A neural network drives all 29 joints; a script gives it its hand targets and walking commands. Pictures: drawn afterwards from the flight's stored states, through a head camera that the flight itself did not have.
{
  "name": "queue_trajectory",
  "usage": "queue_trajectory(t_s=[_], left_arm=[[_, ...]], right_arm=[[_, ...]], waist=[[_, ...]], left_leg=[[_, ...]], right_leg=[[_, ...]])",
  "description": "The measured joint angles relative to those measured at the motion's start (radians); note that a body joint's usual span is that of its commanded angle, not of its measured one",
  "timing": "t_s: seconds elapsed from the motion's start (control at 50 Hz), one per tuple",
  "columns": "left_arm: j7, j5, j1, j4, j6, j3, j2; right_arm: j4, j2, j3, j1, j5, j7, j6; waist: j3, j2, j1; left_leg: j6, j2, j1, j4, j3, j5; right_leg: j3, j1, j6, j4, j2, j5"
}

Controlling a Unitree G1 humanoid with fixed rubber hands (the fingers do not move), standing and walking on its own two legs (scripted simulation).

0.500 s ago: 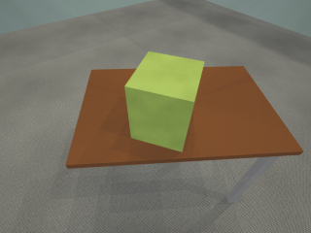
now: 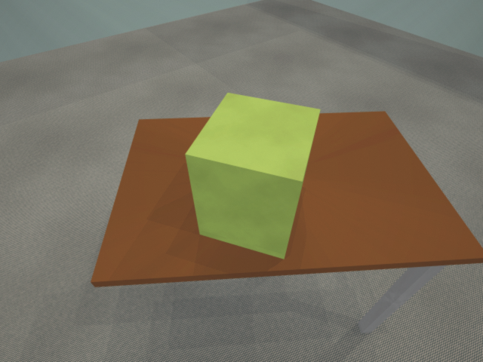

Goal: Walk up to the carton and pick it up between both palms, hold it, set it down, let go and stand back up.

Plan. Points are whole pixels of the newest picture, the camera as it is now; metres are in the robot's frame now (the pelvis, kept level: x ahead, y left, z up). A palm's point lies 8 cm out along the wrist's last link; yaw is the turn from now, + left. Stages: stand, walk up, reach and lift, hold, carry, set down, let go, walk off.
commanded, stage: walk up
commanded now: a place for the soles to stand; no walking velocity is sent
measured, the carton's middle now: (255, 176) +0.49 -0.02 +0.02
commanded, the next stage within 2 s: none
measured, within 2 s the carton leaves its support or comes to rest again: neither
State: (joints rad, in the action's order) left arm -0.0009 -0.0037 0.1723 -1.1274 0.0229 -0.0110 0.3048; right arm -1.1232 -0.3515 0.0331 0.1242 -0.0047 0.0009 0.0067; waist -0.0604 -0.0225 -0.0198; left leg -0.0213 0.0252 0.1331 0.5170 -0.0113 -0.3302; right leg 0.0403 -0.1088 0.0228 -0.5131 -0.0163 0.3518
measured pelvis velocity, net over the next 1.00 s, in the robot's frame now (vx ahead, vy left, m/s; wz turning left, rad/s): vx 0.02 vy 0.02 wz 0.01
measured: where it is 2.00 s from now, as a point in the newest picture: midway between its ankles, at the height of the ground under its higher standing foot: outside the picture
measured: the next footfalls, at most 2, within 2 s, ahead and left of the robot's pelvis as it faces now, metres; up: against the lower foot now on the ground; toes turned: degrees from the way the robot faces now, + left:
right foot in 0.68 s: +0.08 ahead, -0.10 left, +0.00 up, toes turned +2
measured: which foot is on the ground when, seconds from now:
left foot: down 0.00-1.00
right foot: down 0.00-0.48, up 0.50-0.66, down 0.68-1.00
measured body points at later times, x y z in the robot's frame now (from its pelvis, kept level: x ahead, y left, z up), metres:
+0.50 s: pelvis +0.03 +0.02 -0.02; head +0.07 +0.02 +0.43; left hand +0.08 +0.32 -0.16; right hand +0.12 -0.29 -0.15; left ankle +0.06 +0.12 -0.74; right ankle -0.04 -0.13 -0.72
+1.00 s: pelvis +0.02 +0.02 -0.02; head +0.07 +0.02 +0.43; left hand +0.14 +0.32 -0.15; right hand +0.11 -0.28 -0.15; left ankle +0.00 +0.14 -0.73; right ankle +0.04 -0.10 -0.73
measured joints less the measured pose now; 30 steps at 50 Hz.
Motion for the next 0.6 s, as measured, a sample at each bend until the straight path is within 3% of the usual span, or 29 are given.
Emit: queue_trajectory(t_s=[0.18, 0.28, 0.38, 0.42, 0.46, 0.48, 0.54, 0.6], left_arm=[[-0.011, 0.0, -0.06, 0.047, -0.008, -0.005, 0.036], [-0.01, -0.006, -0.063, 0.061, 0.009, -0.009, 0.035], [-0.012, -0.008, -0.018, 0.093, 0.027, -0.006, 0.009], [-0.016, -0.008, -0.001, 0.096, 0.018, -0.004, 0.009], [-0.018, 0.003, 0.002, 0.083, -0.002, -0.007, 0.02], [-0.021, 0.012, -0.003, 0.074, -0.017, -0.009, 0.026], [-0.031, 0.027, -0.031, 0.054, -0.052, -0.02, 0.042], [-0.032, 0.036, -0.053, 0.063, -0.048, -0.028, 0.051]], right_arm=[[0.049, 0.021, -0.006, -0.038, -0.002, 0.0, 0.006], [0.063, 0.01, -0.002, -0.024, 0.005, 0.0, -0.013], [0.063, -0.022, 0.011, -0.015, -0.001, -0.004, -0.026], [0.071, -0.026, 0.017, -0.011, 0.004, 0.001, -0.017], [0.074, -0.019, 0.023, -0.012, 0.002, 0.003, -0.004], [0.075, -0.011, 0.024, -0.014, 0.001, 0.001, 0.002], [0.081, 0.013, 0.016, -0.009, 0.003, 0.001, 0.011], [0.083, 0.032, 0.006, -0.015, 0.001, -0.002, 0.002]], waist=[[-0.026, 0.039, 0.001], [-0.028, 0.011, 0.018], [-0.061, -0.016, 0.012], [-0.079, -0.016, 0.018], [-0.106, 0.01, 0.01], [-0.12, 0.026, 0.004], [-0.142, 0.047, 0.015], [-0.157, 0.057, 0.004]], left_leg=[[0.004, 0.0, 0.013, 0.082, -0.023, -0.065], [0.004, 0.025, 0.053, 0.171, -0.003, -0.075], [0.041, -0.005, 0.149, 0.314, 0.01, -0.257], [0.045, -0.005, 0.163, 0.24, -0.005, -0.208], [0.043, -0.016, 0.136, 0.172, -0.034, 0.049], [0.046, -0.027, 0.124, 0.172, -0.047, 0.051], [0.05, -0.04, 0.108, 0.167, -0.038, -0.009], [0.047, -0.039, 0.102, 0.144, -0.044, -0.001]], right_leg=[[-0.005, -0.049, -0.009, -0.133, -0.009, 0.039], [-0.037, -0.026, -0.01, -0.112, 0.011, 0.09], [-0.045, 0.013, -0.004, -0.093, -0.002, 0.092], [-0.053, 0.027, 0.009, -0.098, -0.014, 0.103], [-0.042, 0.018, 0.017, -0.162, -0.038, 0.127], [-0.022, -0.012, 0.01, -0.237, -0.044, 0.115], [0.035, -0.094, -0.011, -0.419, 0.007, 0.219], [0.04, -0.154, -0.032, -0.453, 0.033, 0.25]])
